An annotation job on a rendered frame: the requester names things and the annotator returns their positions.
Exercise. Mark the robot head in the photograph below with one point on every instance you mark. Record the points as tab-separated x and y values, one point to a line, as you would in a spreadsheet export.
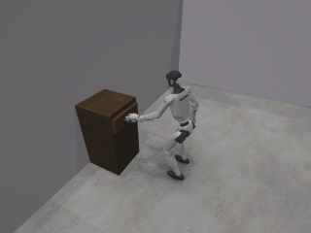
174	75

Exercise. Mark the robot left hand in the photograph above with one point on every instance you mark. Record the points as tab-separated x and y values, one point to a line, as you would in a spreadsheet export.
132	117

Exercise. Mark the robot right upper arm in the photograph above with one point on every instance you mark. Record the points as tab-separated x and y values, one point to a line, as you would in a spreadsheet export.
194	102

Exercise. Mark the cabinet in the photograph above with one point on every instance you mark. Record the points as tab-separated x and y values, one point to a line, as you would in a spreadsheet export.
112	152

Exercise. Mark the robot left upper arm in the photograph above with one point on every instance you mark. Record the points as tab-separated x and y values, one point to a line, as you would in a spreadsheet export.
166	102

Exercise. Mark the robot right hand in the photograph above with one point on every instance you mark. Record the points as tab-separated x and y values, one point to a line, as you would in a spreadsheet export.
192	119

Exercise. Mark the left robot shin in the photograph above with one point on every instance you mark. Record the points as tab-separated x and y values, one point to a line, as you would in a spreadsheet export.
171	161

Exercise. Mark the left robot forearm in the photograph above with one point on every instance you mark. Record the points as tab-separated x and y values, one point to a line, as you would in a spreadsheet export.
150	116

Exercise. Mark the drawer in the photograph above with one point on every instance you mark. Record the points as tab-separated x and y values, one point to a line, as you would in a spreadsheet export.
118	122

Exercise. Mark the right robot forearm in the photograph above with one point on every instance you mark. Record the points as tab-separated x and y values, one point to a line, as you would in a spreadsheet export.
193	112

